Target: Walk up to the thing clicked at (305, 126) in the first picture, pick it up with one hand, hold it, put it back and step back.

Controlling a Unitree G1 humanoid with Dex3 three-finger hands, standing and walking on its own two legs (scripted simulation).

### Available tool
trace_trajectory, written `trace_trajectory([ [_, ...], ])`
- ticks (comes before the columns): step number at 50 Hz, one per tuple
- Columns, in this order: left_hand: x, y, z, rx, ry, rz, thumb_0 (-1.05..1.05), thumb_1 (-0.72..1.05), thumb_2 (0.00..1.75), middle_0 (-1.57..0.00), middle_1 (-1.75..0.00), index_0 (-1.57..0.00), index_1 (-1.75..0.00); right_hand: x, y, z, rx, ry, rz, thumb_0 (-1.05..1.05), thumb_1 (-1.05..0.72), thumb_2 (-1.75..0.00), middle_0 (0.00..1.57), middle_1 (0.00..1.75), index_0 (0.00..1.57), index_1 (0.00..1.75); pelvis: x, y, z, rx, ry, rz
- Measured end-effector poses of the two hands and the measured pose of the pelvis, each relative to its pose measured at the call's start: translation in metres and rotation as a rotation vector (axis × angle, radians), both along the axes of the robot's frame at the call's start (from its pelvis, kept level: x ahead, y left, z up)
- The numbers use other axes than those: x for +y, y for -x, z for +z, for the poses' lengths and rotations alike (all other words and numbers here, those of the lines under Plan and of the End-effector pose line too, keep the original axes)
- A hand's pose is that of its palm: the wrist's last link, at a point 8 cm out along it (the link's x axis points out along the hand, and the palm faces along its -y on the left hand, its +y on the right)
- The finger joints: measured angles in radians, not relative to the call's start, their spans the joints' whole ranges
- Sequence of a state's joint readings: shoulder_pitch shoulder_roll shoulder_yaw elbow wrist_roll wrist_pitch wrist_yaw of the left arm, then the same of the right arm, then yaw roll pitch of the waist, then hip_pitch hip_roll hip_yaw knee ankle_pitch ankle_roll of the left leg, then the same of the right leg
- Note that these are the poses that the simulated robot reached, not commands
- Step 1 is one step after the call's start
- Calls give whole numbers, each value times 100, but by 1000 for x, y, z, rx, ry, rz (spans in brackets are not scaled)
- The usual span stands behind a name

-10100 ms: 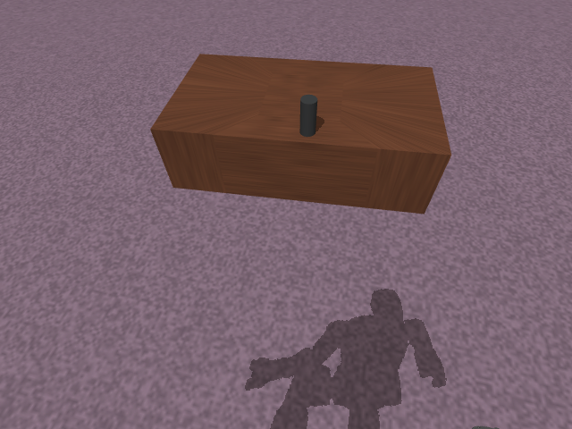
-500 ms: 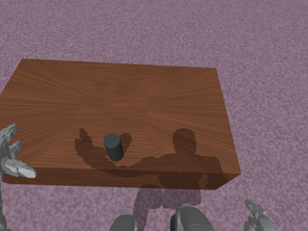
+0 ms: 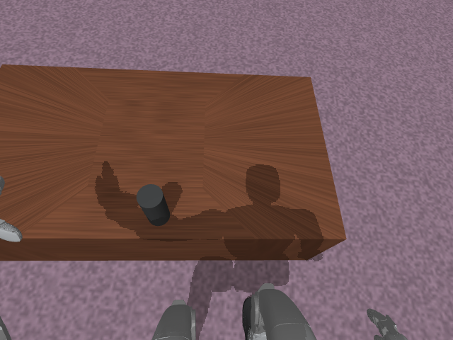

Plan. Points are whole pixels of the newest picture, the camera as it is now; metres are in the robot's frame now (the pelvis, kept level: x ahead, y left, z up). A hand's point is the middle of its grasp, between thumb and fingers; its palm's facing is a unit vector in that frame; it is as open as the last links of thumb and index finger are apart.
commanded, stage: go down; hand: left
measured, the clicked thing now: (154, 206) +0.43 +0.17 -0.27
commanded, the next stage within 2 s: approach in 0.30 s
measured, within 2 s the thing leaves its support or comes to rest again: neither
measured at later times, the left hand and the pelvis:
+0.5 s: hand (4, 193) +0.36 +0.38 +0.00, palm faces +0.16 -0.98 -0.10, open 17.7 cm; pelvis +0.00 +0.01 -0.01, yaw +0 degrees
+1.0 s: hand (96, 216) +0.39 +0.31 -0.22, palm faces +0.09 -1.00 +0.03, open 17.6 cm; pelvis -0.05 +0.01 -0.21, yaw -1 degrees
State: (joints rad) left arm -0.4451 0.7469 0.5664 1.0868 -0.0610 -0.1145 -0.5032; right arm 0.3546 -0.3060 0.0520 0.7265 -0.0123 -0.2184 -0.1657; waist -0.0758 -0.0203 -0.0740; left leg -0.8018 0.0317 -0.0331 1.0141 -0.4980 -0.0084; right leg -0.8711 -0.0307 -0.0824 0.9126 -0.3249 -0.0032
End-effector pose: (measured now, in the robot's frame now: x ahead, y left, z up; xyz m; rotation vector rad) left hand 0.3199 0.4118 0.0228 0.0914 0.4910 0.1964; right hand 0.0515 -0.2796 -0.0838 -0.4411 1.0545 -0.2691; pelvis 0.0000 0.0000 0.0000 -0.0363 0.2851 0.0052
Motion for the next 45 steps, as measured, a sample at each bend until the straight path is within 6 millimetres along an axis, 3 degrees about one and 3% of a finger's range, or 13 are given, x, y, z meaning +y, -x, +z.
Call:
trace_trajectory([
  [15,7,-9,-4,-38,15,-12,-2,-59,0,-9,0,-7,-2,10,-23,-4,-17,1,32,1,-88,-89,20,30,20,30,7,-4,-4,21,9,3],
  [23,11,-13,-3,-50,18,-14,-2,-60,0,-9,0,-7,-3,16,-24,-6,-18,-6,33,0,-88,-89,20,30,20,30,11,-4,-6,27,13,0],
  [27,12,-13,-14,-68,34,-7,-1,-60,0,-9,0,-7,-3,18,-21,-10,-7,-9,39,0,-88,-89,20,30,20,30,12,-2,-10,44,14,1],
  [31,6,-15,-39,-117,59,-24,-1,-60,0,-9,-1,-7,-3,19,-17,-22,21,-9,61,0,-88,-89,20,30,20,30,13,4,-23,82,14,1],
  [35,-9,-25,-78,-227,99,-60,-1,-61,0,-8,-1,-6,-4,18,-17,-48,47,-2,103,0,-88,-89,20,30,20,30,14,11,-50,151,19,3],
  [45,-46,-52,-197,-489,124,-108,-2,-59,5,-7,-6,-5,-9,17,-25,-160,41,16,174,0,-89,-90,20,30,20,30,12,37,-164,276,34,-3],
])
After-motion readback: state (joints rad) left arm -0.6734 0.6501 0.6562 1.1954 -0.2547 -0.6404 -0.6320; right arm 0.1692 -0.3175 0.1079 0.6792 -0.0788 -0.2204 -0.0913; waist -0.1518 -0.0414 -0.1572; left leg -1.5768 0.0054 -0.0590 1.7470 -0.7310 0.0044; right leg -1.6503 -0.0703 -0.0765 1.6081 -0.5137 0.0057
